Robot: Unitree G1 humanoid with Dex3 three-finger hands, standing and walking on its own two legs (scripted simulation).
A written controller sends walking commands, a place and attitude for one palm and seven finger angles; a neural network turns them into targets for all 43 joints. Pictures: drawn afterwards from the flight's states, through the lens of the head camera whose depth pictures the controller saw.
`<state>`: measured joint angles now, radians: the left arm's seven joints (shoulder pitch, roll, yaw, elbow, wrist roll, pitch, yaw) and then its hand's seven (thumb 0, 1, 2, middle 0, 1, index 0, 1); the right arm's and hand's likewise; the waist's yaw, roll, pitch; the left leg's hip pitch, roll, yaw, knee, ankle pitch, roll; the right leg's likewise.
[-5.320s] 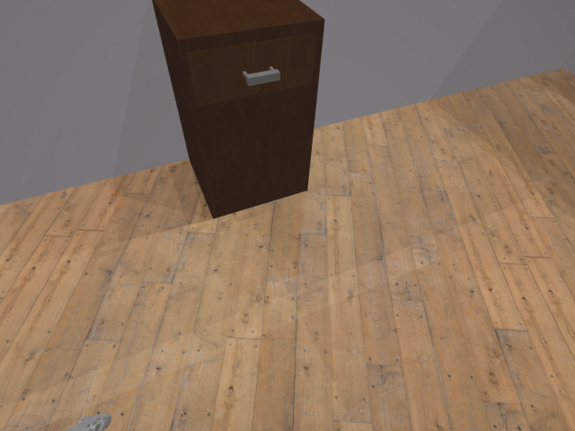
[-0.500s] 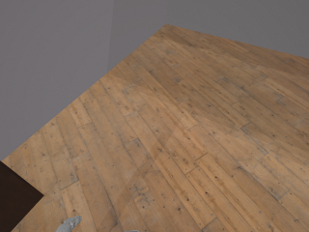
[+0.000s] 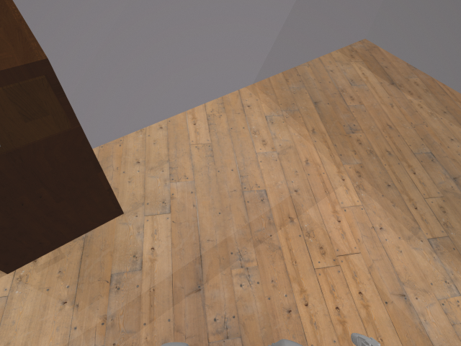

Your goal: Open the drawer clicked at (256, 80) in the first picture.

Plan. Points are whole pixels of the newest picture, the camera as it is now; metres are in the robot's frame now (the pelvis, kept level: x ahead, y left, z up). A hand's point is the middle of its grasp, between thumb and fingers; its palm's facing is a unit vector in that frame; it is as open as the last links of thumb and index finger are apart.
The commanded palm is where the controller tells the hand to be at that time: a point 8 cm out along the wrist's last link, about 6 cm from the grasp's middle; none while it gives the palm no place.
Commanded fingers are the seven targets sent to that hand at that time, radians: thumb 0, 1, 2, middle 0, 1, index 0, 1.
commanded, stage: turn to face it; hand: left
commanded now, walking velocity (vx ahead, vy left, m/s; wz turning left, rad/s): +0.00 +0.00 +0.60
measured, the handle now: out of the picture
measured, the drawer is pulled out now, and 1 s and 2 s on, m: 0.00 0.00 0.00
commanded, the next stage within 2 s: take the last steps up to it in 1.14 s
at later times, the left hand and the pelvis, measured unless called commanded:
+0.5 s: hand out of the picture +0.05 +0.19 -0.12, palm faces +0.28 -0.92 -0.29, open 7.4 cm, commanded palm none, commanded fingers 0.00 0.90 0.90 -0.20 -0.30 -0.20 -0.30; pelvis -0.02 -0.03 +0.01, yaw +18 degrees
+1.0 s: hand out of the picture -0.15 +0.23 -0.16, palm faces +0.56 -0.79 -0.25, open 7.4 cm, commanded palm none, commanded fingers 0.00 0.90 0.90 -0.20 -0.30 -0.20 -0.30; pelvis -0.06 +0.02 +0.02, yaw +32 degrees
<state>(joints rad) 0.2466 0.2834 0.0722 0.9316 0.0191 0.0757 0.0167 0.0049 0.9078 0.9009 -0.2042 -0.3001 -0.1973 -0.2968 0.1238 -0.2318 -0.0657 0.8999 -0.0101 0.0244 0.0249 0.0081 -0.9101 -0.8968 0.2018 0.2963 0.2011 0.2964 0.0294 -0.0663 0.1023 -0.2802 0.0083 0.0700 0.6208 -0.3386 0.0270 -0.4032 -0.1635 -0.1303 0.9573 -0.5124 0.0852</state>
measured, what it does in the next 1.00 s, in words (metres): steps on the spot, turning left: right foot, then left foot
